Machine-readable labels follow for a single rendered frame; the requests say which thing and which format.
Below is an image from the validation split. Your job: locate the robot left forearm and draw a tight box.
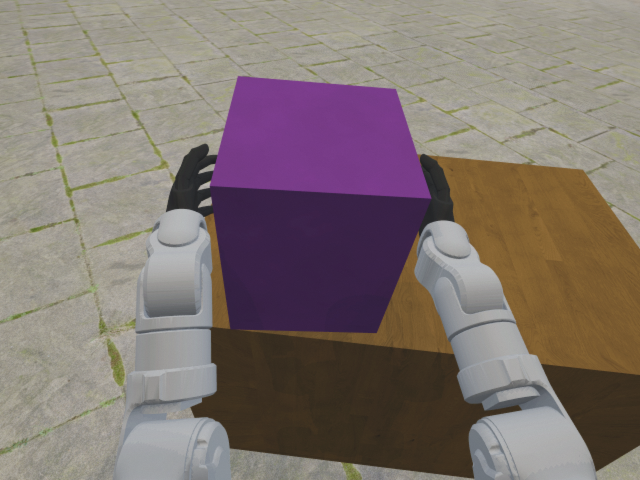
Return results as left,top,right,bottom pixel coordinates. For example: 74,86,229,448
112,209,217,480

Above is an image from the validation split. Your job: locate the robot right upper arm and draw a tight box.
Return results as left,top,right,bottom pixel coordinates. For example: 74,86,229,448
469,406,596,480

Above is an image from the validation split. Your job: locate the robot left upper arm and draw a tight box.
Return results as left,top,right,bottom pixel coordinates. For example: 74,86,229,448
114,417,231,480

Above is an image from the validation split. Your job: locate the pedestal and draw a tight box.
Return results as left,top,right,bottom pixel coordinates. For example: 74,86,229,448
190,154,640,479

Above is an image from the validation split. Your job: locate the right robot hand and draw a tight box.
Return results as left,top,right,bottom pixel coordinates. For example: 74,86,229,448
419,154,455,237

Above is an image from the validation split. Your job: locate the carton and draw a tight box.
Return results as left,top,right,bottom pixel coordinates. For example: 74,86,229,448
210,76,432,333

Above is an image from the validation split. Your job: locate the left robot hand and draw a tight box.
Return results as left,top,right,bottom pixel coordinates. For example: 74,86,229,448
166,144,217,217

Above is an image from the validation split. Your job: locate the robot right forearm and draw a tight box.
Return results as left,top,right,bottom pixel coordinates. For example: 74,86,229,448
414,220,597,480

